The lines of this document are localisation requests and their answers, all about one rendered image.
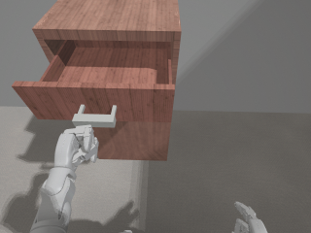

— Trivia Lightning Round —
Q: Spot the drawer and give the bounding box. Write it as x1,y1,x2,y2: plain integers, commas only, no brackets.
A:
12,40,175,122

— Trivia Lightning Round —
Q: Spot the robot left forearm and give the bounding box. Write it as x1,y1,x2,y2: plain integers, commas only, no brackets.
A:
29,166,77,233

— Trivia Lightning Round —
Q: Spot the left robot hand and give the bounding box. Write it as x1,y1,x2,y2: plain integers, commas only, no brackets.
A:
53,124,99,172

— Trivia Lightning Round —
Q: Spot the cabinet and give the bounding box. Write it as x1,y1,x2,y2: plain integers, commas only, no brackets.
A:
32,0,182,161

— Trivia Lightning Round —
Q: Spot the right robot hand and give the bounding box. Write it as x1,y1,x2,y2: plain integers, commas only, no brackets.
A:
231,201,267,233

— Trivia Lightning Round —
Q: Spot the handle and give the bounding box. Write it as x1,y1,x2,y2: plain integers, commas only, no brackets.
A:
72,104,117,128

